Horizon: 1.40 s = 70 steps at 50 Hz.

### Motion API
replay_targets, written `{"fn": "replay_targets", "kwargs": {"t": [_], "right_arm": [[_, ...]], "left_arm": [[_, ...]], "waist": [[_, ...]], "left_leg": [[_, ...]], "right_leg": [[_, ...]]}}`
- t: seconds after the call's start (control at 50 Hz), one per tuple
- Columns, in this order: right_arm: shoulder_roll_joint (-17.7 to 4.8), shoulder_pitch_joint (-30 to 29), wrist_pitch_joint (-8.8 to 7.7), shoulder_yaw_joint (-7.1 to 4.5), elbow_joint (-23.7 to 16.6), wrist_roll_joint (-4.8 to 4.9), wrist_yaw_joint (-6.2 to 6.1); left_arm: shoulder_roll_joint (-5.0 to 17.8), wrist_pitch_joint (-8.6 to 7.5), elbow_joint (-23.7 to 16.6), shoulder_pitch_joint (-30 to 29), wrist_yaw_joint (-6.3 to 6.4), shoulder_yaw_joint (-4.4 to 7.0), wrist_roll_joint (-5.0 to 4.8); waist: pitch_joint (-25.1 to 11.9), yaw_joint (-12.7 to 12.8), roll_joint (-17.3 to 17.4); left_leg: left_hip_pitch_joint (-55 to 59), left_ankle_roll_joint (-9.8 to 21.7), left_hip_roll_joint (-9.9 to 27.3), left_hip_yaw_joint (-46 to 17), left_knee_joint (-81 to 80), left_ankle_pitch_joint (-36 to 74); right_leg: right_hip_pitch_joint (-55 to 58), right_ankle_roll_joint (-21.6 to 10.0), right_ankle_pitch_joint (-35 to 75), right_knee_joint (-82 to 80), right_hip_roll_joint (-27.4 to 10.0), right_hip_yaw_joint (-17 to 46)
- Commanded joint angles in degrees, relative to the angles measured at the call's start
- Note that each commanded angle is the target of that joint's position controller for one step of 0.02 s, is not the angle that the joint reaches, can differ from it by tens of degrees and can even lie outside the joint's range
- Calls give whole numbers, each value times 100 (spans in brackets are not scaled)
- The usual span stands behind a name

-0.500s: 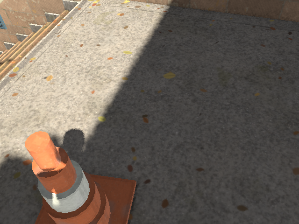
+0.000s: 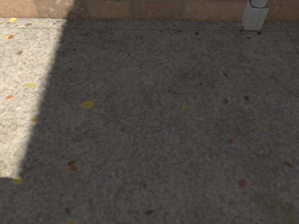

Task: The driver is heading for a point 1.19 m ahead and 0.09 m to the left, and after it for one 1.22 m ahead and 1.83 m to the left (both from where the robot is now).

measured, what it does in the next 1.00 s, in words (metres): walks ahead: right foot, then left foot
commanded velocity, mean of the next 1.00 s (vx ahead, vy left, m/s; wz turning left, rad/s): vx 0.50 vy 0.00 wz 0.05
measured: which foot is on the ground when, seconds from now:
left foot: down 0.00-0.30, up 0.32-0.82, down 0.84-1.00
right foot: up 0.00-0.28, down 0.30-0.86, up 0.88-1.00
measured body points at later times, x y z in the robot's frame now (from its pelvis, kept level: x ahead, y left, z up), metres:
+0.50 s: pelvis +0.27 -0.06 +0.00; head +0.29 -0.08 +0.45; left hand +0.36 +0.19 -0.13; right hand +0.28 -0.32 -0.14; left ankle +0.27 +0.09 -0.66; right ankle +0.26 -0.12 -0.74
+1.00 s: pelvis +0.54 -0.02 -0.01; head +0.57 -0.01 +0.44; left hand +0.59 +0.24 -0.14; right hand +0.66 -0.28 -0.14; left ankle +0.57 +0.02 -0.74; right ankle +0.49 -0.17 -0.65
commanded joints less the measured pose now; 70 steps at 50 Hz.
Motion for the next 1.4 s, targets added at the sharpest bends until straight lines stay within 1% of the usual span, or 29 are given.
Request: {"fn": "replay_targets", "kwargs": {"t": [0.02, 0.12, 0.22, 0.26, 0.28, 0.3, 0.32, 0.34, 0.36, 0.4, 0.44, 0.5, 0.6, 0.72, 0.78, 0.82, 0.84, 0.86, 0.88, 0.9, 0.94, 0.98, 1.04, 1.14, 1.26, 1.32, 1.36, 1.38, 1.4], "right_arm": [[-372, 244, -147, -32, -148, 25, 45], [-471, 685, -136, -1, 81, 51, 77], [-705, 1372, -7, -38, 444, 62, 1], [-796, 1380, 78, -46, 545, 64, -24], [-822, 1337, 121, -37, 579, 90, -32], [-742, 1296, 140, 3, 550, 126, -39], [-353, 1258, 119, 117, 249, 223, 4], [-132, 1547, 119, 135, 119, 239, 50], [-656, 863, 137, -37, 66, 128, 16], [-431, 531, 65, 0, 5, 121, 63], [-241, 835, 227, 16, 181, -33, 108], [-132, 719, 363, -4, 177, -53, 211], [-144, -350, 378, -8, -146, 4, 250], [-85, -1423, 346, 99, -562, -58, 329], [-180, -1228, 351, 58, -601, -76, 323], [-370, -319, 331, -52, -364, -94, 278], [-594, 546, 292, -168, -105, -156, 243], [-1244, 1287, 292, -377, -13, -209, 150], [-1546, 995, 342, -451, -87, -50, 150], [-1406, 826, 397, -430, -78, 89, 132], [-857, 260, 407, -293, -127, 75, 81], [-646, 5, 339, -215, -176, 111, 50], [-842, 214, 205, -247, -147, 132, 66], [-910, 785, 226, -266, -108, 137, 63], [-915, 1286, 226, -239, -64, 48, -11], [-991, 1080, 177, -224, -91, 22, -66], [-1086, 899, 134, -226, -82, 21, -33], [-893, 908, 98, -163, -157, 48, 7], [-365, 1607, 93, -53, -262, 254, 30]], "left_arm": [[-40, 56, -391, 56, -132, -60, 18], [-254, -36, -681, -967, -189, -241, -25], [-119, -82, -888, -1735, -134, -268, 4], [-30, -129, -761, -1429, -74, -219, 44], [55, -182, -523, -765, -35, -161, 75], [274, -247, -160, 216, 28, -55, 148], [809, -282, 4, 1154, 120, 93, 262], [1214, -234, 53, 1339, 177, 195, 97], [1009, -200, 88, 1085, 198, 178, -98], [421, -269, 80, 289, 160, 16, -139], [112, -348, 116, 17, 161, -73, -172], [213, -493, 306, 294, 162, -60, -194], [150, -559, 531, 692, 184, -105, -142], [269, -548, 806, 1188, 317, -131, -116], [464, -488, 862, 1131, 395, -103, -94], [639, -403, 841, 1029, 420, -58, -69], [691, -369, 777, 954, 418, -49, -96], [419, -400, 513, 983, 375, -123, -187], [201, -458, 214, 993, 267, -130, -225], [458, -515, 93, 366, 232, -94, -121], [336, -607, 20, 160, 211, -131, -168], [230, -397, 17, 297, 206, -146, 2], [125, -166, -108, 146, 171, -162, 46], [168, -134, -557, -1051, 123, -187, 10], [184, -227, -921, -1936, 60, -278, -52], [336, -300, -866, -1512, 65, -243, -62], [581, -382, -485, -285, 161, -118, -60], [862, -445, -361, 553, 247, -36, 26], [1477, -418, -327, 1108, 292, 117, 142]], "waist": [[-72, 90, 642], [104, -104, 661], [295, -317, 724], [82, -101, 880], [-285, 240, 836], [-880, 635, 724], [-1699, 959, -47], [-2150, 754, -873], [-1516, 751, -55], [-538, 270, 153], [-300, -84, 8], [-139, -203, -13], [276, -11, -89], [467, 301, -23], [218, 117, -156], [-370, -274, -237], [-837, -675, -77], [-1515, -908, 697], [-1939, -518, 1728], [-1469, -595, 804], [-375, -188, 119], [-208, 137, 168], [-207, 196, 309], [-28, -216, 555], [-18, -558, 667], [-58, -272, 765], [-587, 310, 574], [-1203, 658, 265], [-2016, 482, -932]], "left_leg": [[383, 680, 1769, -1079, -1227, 1475], [310, 470, 1406, -238, -1203, 2034], [1142, 499, 1708, -244, -946, 2472], [1460, 465, 1747, -161, -226, 4014], [1385, 400, 1666, -24, 588, 4554], [727, 282, 1477, 132, 1696, 4004], [-949, 98, 1114, 260, 3560, 1776], [-2467, -57, 207, -106, 5217, -2157], [-2928, 4, 484, -841, 5440, -1659], [-2621, 47, 813, -933, 4732, -852], [-2055, -59, 903, -907, 4325, -627], [-2153, -127, 857, -868, 4120, -271], [-2734, -142, 760, -981, 3146, 880], [-2611, 110, 546, -357, 1762, 1095], [-2060, 424, 158, -11, 1471, 278], [-1010, 695, -274, 136, 1262, -215], [219, 910, -278, -148, 849, -91], [1809, 1449, 1052, -1995, 665, -558], [2909, 2270, 2264, -5081, -248, -9], [2658, 2078, 2036, -4536, -388, -69], [1143, 1600, 1662, -3333, -661, 681], [319, 1368, 1216, -2674, -824, 1320], [10, 1341, 929, -2330, -933, 1752], [336, 1031, 727, -2379, -932, 1687], [1145, 904, 869, -2569, -510, 2415], [1129, 676, 1045, -2643, -237, 3000], [1034, 472, 737, -2333, 1096, 4038], [352, 363, 462, -2115, 2392, 3025], [-1272, 87, -371, -1492, 4354, 45]], "right_leg": [[-715, 52, 479, -135, -367, 195], [-362, 101, 1527, -2079, -154, -228], [-18, -83, 879, -3197, 8, -700], [613, -295, 370, -3505, 276, -840], [1498, -444, 484, -3847, 452, -892], [2951, -615, 640, -3973, 348, -692], [4790, -1041, -105, -4101, -1160, 1113], [5499, -1648, 375, -4779, -2511, 3545], [4972, -1448, 792, -4808, -2122, 2927], [3520, -1020, 1625, -5174, -1547, 1570], [2757, -770, 1786, -5512, -1161, 940], [2533, -779, 2121, -5818, -1086, 498], [2572, -563, 2243, -6029, -970, -270], [3378, -425, 3082, -5794, -1180, -823], [3869, -297, 5183, -4873, -1285, -1096], [3890, -236, 6205, -3342, -1286, -1257], [3256, -123, 5426, -2036, -1169, -1358], [1656, 83, 3235, 24, -794, -1482], [-383, 322, -1395, 1768, 504, -745], [-1061, 233, -924, 1846, 66, 121], [-833, 244, -206, 861, -374, 52], [-211, 415, -181, 225, -520, 66], [-164, 618, 50, -410, -494, -111], [-665, 778, 1241, -1828, -422, -166], [-592, 627, 1538, -2993, -135, -224], [428, 330, 1179, -3552, 18, -208], [1969, 72, 926, -4040, 271, -339], [3239, -185, 499, -4101, -488, 423], [4832, -879, -39, -4318, -2057, 2910]]}}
